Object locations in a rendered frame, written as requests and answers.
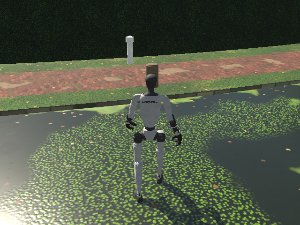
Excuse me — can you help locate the robot torso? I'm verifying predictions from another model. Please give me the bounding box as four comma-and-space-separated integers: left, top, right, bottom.
140, 92, 161, 141

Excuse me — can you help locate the right robot hand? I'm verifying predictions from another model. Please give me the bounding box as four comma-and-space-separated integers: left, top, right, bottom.
172, 133, 182, 146

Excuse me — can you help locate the right robot upper arm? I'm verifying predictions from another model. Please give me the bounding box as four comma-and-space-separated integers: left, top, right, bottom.
160, 95, 173, 121

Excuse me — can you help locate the left robot upper arm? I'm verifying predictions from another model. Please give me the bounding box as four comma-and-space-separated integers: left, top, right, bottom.
128, 94, 141, 119

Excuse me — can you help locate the robot right thigh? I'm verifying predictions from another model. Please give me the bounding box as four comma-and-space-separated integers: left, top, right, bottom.
156, 130, 165, 157

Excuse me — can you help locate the left robot forearm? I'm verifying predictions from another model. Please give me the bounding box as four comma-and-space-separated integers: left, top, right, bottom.
126, 112, 132, 124

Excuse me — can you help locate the left robot hand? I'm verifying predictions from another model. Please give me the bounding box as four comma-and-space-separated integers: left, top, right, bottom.
126, 122, 137, 130

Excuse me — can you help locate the right robot forearm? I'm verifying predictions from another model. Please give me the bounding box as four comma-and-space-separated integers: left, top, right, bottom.
169, 114, 180, 135

